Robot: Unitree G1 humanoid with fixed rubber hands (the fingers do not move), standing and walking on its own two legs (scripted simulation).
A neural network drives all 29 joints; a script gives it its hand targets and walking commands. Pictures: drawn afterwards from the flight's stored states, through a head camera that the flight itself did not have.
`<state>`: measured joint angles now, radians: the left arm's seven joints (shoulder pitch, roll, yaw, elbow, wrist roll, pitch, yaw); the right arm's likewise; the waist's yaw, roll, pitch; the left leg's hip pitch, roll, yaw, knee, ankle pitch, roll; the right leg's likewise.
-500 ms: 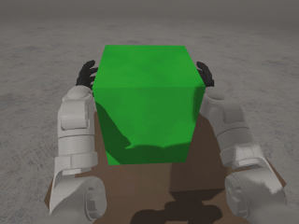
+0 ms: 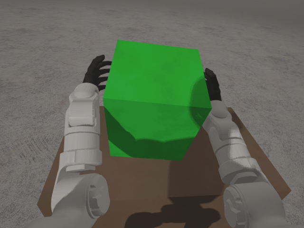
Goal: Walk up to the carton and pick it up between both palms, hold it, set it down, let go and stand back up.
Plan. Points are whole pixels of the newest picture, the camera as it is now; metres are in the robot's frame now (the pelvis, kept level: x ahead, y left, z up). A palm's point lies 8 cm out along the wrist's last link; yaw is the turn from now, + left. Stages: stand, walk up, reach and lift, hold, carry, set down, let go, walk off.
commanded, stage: set down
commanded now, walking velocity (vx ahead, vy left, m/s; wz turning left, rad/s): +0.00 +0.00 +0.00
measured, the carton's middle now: (152, 105) +0.40 +0.01 +0.18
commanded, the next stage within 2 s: none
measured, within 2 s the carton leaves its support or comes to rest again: neither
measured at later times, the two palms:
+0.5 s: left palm (89, 107) +0.36 +0.17 +0.19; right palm (208, 117) +0.34 -0.14 +0.18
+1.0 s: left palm (98, 106) +0.41 +0.15 +0.16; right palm (205, 120) +0.37 -0.15 +0.15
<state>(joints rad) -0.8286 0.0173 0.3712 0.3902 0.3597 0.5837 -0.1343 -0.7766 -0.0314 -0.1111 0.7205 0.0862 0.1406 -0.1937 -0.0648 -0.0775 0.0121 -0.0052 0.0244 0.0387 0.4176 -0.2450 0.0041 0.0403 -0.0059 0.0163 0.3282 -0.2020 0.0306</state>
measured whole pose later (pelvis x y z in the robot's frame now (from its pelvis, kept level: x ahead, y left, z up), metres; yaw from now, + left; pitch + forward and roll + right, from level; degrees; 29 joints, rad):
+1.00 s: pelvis +0.02 +0.00 +0.00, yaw +0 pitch -10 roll -1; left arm -0.69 0.01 0.30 0.41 0.36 0.44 -0.15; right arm -0.57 0.03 -0.12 0.63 0.03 -0.02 -0.23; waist -0.06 -0.11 0.11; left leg 0.03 0.02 0.04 0.42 -0.27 0.01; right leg 0.09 -0.01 0.01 0.32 -0.22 0.03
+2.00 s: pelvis +0.03 +0.01 +0.00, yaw +0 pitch -7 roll -1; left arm -0.72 0.02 0.35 0.65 0.36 0.26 -0.18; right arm -0.50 0.10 -0.20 0.66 -0.07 -0.10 -0.25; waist -0.06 -0.09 0.12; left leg -0.01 0.01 0.04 0.42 -0.28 0.01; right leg 0.04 -0.02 0.01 0.32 -0.23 0.04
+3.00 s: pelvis +0.02 +0.01 +0.00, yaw +0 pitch -5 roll -1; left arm -0.74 0.03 0.41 0.82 0.36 0.10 -0.18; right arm -0.50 0.14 -0.30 0.79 -0.17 -0.24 -0.25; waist -0.06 -0.08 0.11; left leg -0.07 0.01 0.04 0.42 -0.26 0.01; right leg -0.02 -0.02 0.01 0.32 -0.21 0.04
